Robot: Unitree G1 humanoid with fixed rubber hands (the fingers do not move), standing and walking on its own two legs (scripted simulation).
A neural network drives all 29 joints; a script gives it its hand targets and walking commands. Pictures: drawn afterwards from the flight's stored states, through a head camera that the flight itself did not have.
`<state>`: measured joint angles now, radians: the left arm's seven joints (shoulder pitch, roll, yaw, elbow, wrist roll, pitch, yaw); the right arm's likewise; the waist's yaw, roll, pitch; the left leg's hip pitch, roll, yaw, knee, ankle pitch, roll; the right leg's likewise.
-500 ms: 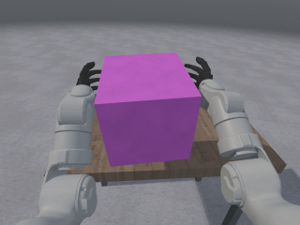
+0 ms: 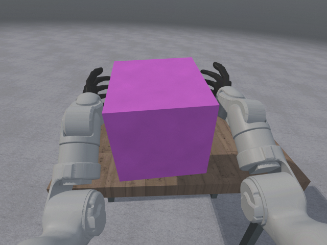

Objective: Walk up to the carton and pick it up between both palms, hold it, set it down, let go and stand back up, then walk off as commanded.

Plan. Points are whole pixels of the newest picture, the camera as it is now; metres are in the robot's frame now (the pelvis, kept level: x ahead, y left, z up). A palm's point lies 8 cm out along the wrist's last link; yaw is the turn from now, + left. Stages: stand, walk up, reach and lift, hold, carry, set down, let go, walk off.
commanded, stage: hold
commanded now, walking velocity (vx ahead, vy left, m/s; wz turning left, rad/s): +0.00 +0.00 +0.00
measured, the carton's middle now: (158, 114) +0.38 +0.02 +0.22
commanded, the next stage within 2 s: none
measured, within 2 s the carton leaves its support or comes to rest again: neither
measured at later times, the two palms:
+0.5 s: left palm (99, 95) +0.36 +0.15 +0.28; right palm (227, 97) +0.37 -0.14 +0.28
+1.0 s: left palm (88, 101) +0.36 +0.18 +0.26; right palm (217, 92) +0.37 -0.11 +0.29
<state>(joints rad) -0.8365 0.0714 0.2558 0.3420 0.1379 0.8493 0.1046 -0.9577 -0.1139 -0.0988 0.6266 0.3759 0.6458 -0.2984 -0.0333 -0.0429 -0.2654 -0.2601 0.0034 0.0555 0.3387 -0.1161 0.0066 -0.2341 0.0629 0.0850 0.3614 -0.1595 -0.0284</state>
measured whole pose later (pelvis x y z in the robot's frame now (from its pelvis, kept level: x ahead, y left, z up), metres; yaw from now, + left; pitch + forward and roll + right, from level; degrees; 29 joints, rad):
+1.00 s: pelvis +0.00 +0.00 +0.00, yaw +0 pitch +2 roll +0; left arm -0.84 0.07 0.26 0.34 0.14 0.85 0.10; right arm -0.96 -0.12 -0.10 0.62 0.38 0.65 -0.30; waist -0.03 -0.08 -0.27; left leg -0.26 0.00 0.06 0.34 -0.12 0.01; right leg -0.23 0.06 0.09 0.36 -0.16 -0.03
